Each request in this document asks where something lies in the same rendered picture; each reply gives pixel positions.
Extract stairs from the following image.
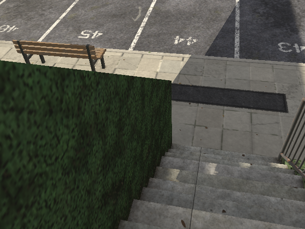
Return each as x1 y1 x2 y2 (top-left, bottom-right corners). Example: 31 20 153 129
118 144 305 229

